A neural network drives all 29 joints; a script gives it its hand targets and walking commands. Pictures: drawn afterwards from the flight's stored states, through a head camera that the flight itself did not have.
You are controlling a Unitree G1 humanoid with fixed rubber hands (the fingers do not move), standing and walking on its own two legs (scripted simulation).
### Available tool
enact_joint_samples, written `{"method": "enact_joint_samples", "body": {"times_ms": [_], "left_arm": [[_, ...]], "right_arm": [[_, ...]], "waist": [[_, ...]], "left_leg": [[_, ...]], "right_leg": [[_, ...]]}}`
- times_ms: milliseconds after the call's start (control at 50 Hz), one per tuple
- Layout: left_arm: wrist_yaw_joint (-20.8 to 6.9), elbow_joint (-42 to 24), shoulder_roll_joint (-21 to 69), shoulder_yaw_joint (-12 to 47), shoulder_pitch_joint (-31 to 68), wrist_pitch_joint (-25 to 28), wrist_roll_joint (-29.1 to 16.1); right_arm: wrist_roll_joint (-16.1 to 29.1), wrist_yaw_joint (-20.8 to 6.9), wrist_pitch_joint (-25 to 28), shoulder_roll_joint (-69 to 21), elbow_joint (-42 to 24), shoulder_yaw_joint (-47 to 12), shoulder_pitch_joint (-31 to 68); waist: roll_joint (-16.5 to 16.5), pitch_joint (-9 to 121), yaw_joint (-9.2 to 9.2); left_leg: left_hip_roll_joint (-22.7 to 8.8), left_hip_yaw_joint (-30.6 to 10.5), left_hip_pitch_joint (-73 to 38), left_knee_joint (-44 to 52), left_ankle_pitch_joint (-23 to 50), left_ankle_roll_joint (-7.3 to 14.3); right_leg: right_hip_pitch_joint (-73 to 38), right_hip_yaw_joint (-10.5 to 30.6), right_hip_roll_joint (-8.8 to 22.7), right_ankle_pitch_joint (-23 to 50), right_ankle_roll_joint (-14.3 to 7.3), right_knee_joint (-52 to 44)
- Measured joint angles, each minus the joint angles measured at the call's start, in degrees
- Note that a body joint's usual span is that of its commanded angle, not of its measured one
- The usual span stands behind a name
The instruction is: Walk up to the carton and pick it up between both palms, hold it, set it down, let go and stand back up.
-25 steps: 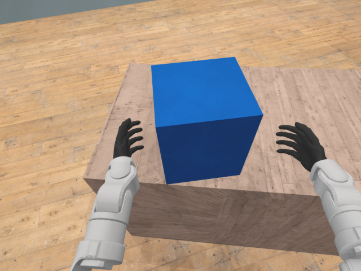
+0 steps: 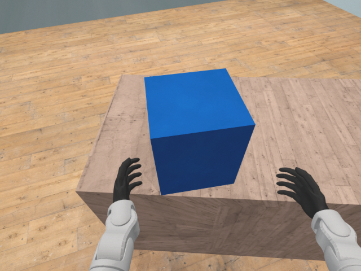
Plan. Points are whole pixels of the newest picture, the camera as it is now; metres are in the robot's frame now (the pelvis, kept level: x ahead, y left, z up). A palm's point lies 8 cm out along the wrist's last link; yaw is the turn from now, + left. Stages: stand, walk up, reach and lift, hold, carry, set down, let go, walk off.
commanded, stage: set down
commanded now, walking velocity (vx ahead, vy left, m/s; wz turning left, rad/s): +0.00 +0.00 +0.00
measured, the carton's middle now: (192, 134) +0.46 +0.02 +0.02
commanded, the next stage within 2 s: let go in 1.24 s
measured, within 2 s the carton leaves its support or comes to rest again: neither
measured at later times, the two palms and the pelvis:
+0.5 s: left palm (113, 218) +0.23 +0.18 -0.02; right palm (306, 230) +0.25 -0.24 -0.03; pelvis +0.01 +0.01 +0.00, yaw +0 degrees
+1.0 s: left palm (92, 246) +0.18 +0.23 -0.05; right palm (293, 255) +0.20 -0.21 -0.06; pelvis +0.01 +0.03 +0.00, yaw +1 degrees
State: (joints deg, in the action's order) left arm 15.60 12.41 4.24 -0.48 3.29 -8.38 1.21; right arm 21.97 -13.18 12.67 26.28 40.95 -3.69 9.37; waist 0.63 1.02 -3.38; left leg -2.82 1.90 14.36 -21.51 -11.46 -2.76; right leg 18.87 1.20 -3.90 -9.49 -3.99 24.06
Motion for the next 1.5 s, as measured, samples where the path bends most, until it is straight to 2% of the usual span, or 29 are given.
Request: {"method": "enact_joint_samples", "body": {"times_ms": [220,320,420,560,800,960,1100,1200,1320,1500], "left_arm": [[-0.7,0.2,-0.8,0.6,-6.3,5.1,1.1],[-2.4,2.1,-1.4,0.9,-7.8,5.5,0.6],[-2.0,1.6,-2.3,1.4,-9.6,6.9,0.3],[-4.6,5.1,-3.7,1.2,-10.4,5.0,0.8],[-5.3,8.6,-7.2,2.1,-14.2,7.5,-1.1],[-6.2,9.6,-8.1,2.4,-15.5,6.4,-0.7],[-6.5,10.2,-9.1,3.2,-15.8,6.2,-1.9],[-9.4,14.1,-9.6,2.1,-14.3,3.9,-0.4],[-8.2,11.5,-10.6,2.0,-16.2,5.1,-0.5],[-11.0,14.8,-12.4,1.7,-15.6,2.9,-2.1]], "right_arm": [[0.5,1.1,4.8,-1.7,0.3,-1.2,-4.8],[-0.2,1.9,4.4,-2.4,0.4,-1.4,-7.0],[-1.1,2.3,4.8,-3.2,-1.2,-0.8,-9.2],[-3.9,3.5,2.7,-4.5,-0.1,-0.3,-11.1],[-8.5,4.2,2.6,-7.0,-0.7,2.1,-15.4],[-10.4,4.2,1.5,-8.0,1.9,2.7,-15.8],[-12.8,4.7,1.3,-9.2,0.7,4.2,-17.0],[-14.8,7.2,0.1,-10.2,2.2,3.5,-17.0],[-15.3,6.4,0.7,-11.4,2.5,4.4,-18.9],[-18.6,8.6,0.2,-12.3,2.1,4.7,-19.1]], "waist": [[0.2,-1.6,0.9],[0.2,-1.8,1.15],[0.2,-2.0,1.25],[0.1,-3.0,1.07],[-0.3,-2.8,0.96],[-0.6,-3.7,1.09],[-0.7,-3.8,1.32],[-0.4,-4.9,1.3],[-0.7,-5.5,1.24],[-1.1,-5.9,1.37]], "left_leg": [[-0.1,-0.6,-2.5,-0.3,-1.1,-0.1],[0.1,-0.7,-3.4,0.0,-1.2,0.1],[0.3,-0.7,-4.0,-0.4,-1.6,0.3],[0.7,-0.6,-6.6,0.8,-1.4,0.9],[1.3,-0.7,-6.6,-0.4,-2.3,1.7],[1.6,-0.8,-8.1,-0.4,-2.5,2.2],[1.7,-0.7,-7.4,-1.6,-3.1,2.5],[1.8,-0.4,-8.7,-1.0,-3.0,2.7],[1.6,-0.8,-8.2,-2.4,-3.7,2.6],[1.8,-0.5,-8.3,-2.5,-3.6,2.8]], "right_leg": [[-3.0,-0.3,-0.2,-0.8,0.0,-0.5],[-4.0,-0.3,0.0,-0.9,0.3,-0.9],[-4.7,-0.1,0.1,-1.2,0.5,-0.7],[-7.4,0.2,0.5,-0.9,1.1,-2.1],[-8.1,0.2,1.1,-1.2,2.0,-2.2],[-10.2,0.1,1.4,-0.8,2.4,-3.4],[-9.6,0.2,1.6,-1.2,2.8,-2.6],[-10.8,0.5,1.6,-1.0,2.9,-3.0],[-11.0,0.0,1.5,-1.1,2.9,-3.0],[-10.7,0.2,1.7,-1.4,3.2,-2.2]]}}
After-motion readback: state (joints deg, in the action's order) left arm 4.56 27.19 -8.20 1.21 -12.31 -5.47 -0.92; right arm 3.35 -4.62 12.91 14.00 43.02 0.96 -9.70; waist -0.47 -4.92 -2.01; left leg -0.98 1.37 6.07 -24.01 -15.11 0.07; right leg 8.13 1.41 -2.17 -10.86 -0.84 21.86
